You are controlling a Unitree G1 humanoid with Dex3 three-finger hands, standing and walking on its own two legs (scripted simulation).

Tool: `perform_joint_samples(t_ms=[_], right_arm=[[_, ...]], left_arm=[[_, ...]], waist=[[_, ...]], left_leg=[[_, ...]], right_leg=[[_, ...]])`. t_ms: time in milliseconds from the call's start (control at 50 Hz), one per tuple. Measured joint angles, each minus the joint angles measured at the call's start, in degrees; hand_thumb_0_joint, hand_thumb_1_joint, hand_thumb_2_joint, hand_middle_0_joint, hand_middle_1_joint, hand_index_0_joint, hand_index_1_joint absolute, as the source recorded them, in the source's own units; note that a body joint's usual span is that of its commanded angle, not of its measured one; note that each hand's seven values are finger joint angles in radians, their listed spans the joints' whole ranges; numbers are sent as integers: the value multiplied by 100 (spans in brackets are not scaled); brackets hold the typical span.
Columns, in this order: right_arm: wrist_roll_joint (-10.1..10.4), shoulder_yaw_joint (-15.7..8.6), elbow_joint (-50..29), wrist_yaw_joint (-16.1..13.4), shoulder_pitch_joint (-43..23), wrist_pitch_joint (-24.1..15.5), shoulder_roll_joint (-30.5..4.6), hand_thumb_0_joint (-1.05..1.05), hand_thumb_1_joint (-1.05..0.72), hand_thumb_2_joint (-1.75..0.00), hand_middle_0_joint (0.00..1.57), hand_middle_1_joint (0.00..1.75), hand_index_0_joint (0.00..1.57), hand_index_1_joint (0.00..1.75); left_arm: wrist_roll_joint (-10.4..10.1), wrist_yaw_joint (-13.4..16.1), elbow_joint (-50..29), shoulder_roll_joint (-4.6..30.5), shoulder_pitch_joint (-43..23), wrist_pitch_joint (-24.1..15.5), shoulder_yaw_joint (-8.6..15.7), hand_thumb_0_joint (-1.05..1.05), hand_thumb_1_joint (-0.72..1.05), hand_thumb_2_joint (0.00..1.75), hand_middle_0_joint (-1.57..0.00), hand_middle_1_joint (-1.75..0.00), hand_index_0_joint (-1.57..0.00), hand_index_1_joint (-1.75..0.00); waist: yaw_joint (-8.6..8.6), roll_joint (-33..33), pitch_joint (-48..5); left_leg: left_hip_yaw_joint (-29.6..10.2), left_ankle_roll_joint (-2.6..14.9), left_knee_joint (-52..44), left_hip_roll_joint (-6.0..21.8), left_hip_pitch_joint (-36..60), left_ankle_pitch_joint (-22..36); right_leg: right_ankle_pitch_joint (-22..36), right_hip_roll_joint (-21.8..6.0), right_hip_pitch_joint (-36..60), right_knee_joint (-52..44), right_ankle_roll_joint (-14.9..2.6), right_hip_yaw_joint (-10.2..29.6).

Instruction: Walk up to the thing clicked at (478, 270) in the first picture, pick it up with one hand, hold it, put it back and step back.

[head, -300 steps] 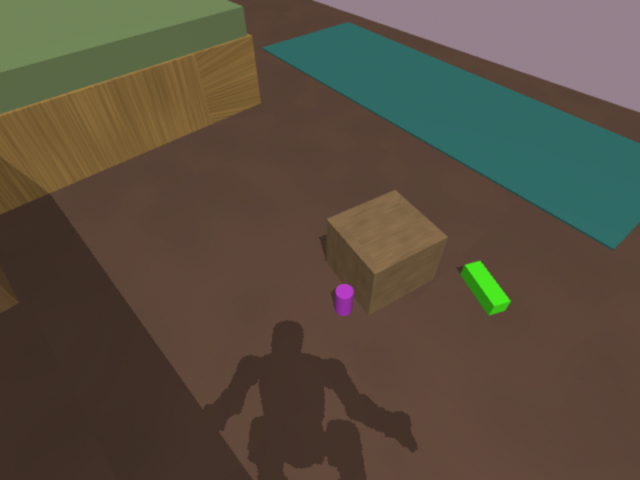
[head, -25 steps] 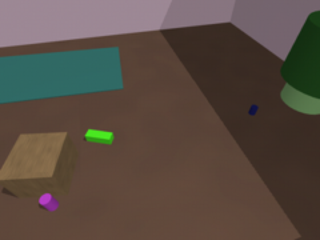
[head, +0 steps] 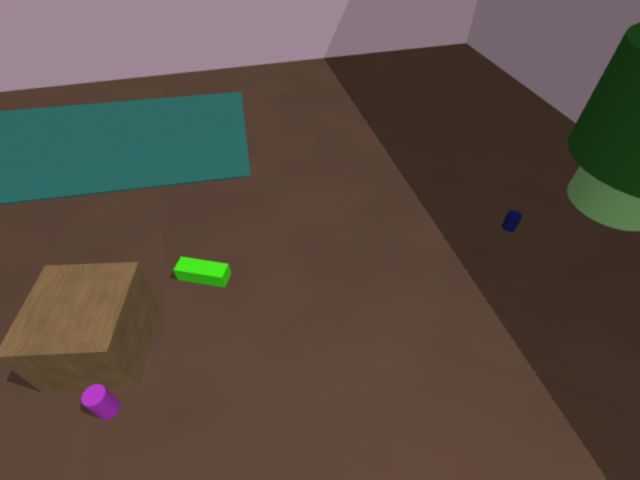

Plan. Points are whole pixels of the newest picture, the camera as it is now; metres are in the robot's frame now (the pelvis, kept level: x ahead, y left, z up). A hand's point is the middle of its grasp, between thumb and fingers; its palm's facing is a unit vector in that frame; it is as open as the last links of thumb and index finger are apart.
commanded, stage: stand
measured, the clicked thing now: (202, 271) +1.00 +0.52 -0.75
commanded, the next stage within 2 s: walk up in 0.78 s
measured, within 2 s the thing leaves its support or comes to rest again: neither
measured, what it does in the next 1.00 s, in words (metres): lifts its right foot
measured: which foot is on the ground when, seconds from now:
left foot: down 0.00-1.00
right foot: down 0.00-0.82, up 0.84-1.00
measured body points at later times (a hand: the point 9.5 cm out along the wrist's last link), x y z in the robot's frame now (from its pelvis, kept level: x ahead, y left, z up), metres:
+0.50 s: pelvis +0.00 +0.00 +0.00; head +0.01 +0.01 +0.45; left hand +0.08 +0.30 -0.13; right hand +0.08 -0.30 -0.13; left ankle -0.01 +0.11 -0.75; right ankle +0.00 -0.14 -0.75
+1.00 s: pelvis +0.03 -0.02 +0.00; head +0.04 -0.03 +0.45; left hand +0.11 +0.31 -0.11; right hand +0.06 -0.35 -0.13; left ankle -0.01 +0.11 -0.75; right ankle +0.08 -0.16 -0.72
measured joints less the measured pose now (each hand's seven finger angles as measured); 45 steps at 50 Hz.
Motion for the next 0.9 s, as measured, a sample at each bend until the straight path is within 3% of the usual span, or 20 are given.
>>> perform_joint_samples(t_ms=[780,840,900], right_arm=[[-7,-9,-3,-13,39,-13,15,1,-90,-90,21,30,20,30],[-78,-202,-202,147,226,-82,4,1,-90,-90,21,30,20,30],[-113,-365,-449,222,464,-205,-70,1,-90,-90,21,30,21,30]], left_arm=[[10,7,-34,9,36,18,5,0,90,90,-20,-30,-20,-30],[100,-172,-187,67,221,16,153,0,90,90,-20,-30,-20,-30],[157,-304,-300,211,357,49,265,0,90,90,-20,-30,-20,-30]], waist=[[14,-28,-45],[49,-41,-138],[-6,1,-184]], left_leg=[[-52,37,-62,-73,45,22],[3,175,263,-63,-61,-549],[45,287,227,15,-37,-459]], right_leg=[[-23,-73,56,-24,35,-53],[-988,-74,-288,803,-145,-82],[-1443,-43,-999,2182,-199,-190]])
